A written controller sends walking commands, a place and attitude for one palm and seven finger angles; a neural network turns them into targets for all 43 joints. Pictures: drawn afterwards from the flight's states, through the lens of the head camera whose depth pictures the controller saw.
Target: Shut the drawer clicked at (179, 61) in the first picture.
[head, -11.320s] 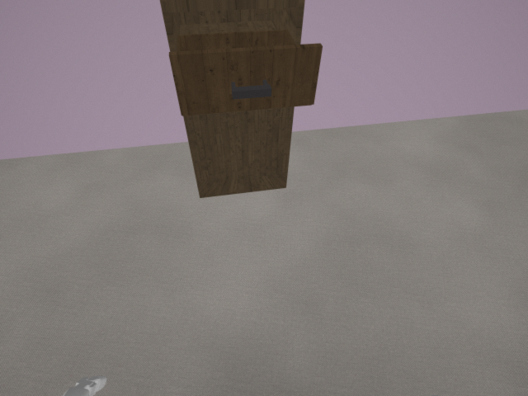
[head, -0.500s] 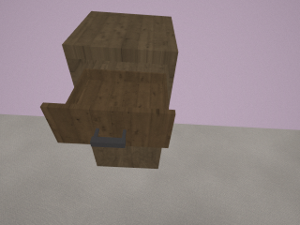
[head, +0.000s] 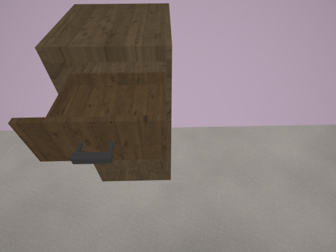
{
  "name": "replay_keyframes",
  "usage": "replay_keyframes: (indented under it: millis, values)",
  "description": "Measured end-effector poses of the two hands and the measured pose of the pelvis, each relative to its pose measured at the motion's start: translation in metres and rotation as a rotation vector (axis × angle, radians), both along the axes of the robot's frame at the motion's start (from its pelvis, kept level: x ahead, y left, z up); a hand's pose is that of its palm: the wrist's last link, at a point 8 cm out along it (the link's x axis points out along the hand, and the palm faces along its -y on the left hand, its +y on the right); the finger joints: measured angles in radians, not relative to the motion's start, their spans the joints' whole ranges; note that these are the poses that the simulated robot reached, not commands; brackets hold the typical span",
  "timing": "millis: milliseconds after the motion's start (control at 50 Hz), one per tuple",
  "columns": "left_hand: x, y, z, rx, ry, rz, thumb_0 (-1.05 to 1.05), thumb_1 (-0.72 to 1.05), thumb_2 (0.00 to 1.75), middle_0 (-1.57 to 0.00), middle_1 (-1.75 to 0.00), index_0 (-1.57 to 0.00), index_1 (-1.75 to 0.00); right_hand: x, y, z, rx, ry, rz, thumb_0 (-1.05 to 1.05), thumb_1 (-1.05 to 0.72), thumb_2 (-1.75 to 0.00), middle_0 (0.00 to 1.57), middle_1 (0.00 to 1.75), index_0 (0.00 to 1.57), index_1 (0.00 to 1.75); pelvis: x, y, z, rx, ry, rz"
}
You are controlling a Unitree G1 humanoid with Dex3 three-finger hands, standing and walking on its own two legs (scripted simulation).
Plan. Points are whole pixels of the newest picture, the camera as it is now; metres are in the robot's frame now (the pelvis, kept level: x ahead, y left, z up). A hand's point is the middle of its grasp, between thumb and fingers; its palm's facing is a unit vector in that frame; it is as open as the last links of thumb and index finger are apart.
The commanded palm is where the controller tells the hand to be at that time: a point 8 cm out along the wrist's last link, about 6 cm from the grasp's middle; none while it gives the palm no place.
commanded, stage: come to a stop and stand still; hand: left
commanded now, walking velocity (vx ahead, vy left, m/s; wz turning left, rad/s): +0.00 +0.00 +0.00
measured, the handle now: (94, 151) +0.37 +0.23 +0.01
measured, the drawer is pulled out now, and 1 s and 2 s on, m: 0.29 0.29 0.29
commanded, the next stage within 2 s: look again from close up in 0.22 s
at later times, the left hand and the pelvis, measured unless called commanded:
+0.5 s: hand out of the picture -0.03 +0.17 -0.18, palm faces +0.03 -0.98 -0.19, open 7.4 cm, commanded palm none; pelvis -0.02 +0.01 -0.01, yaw +0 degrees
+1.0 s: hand out of the picture -0.02 +0.22 -0.18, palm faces +0.01 -0.99 -0.17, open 7.4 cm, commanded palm none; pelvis -0.01 +0.06 +0.00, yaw -1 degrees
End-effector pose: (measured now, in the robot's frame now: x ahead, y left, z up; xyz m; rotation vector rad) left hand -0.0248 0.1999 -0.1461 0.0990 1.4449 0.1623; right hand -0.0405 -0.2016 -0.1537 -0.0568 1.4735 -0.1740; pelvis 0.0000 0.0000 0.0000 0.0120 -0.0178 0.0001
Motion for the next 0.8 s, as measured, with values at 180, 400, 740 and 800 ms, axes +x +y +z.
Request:
replay_keyframes:
  millis: [180, 400, 740, 800]
  values:
    - [-0.005, -0.011, 0.001, -0.002, -0.003, 0.026, 0.01, 0.92, 0.9, -0.2, -0.3, -0.2, -0.3, 0.021, -0.006, -0.002, 0.0, -0.029, 0.032, 0.0, -0.92, -0.9, 0.2, 0.3, 0.2, 0.3, 0.0, -0.008, 0.001, -0.001, -0.013, 0.004]
    - [-0.012, -0.003, 0.005, 0.024, -0.023, -0.003, 0.0, 0.9, 0.9, -0.2, -0.3, -0.2, -0.3, 0.024, -0.014, 0.0, -0.018, -0.057, 0.034, 0.01, -0.93, -0.9, 0.2, 0.3, 0.2, 0.3, -0.009, -0.002, 0.0, -0.017, 0.0, -0.01]
    - [0.01, 0.063, -0.001, 0.031, -0.099, -0.047, 0.0, 0.91, 0.9, -0.2, -0.3, -0.2, -0.3, 0.008, 0.034, 0.006, -0.028, -0.094, 0.065, 0.01, -0.93, -0.9, 0.2, 0.3, 0.2, 0.3, -0.019, 0.045, -0.002, -0.015, 0.0, -0.01]
    - [0.008, 0.069, 0.0, 0.029, -0.082, -0.052, 0.0, 0.91, 0.9, -0.2, -0.3, -0.2, -0.3, 0.004, 0.042, 0.006, -0.018, -0.078, 0.062, 0.01, -0.92, -0.9, 0.2, 0.3, 0.2, 0.3, -0.019, 0.05, -0.001, -0.012, 0.006, -0.011]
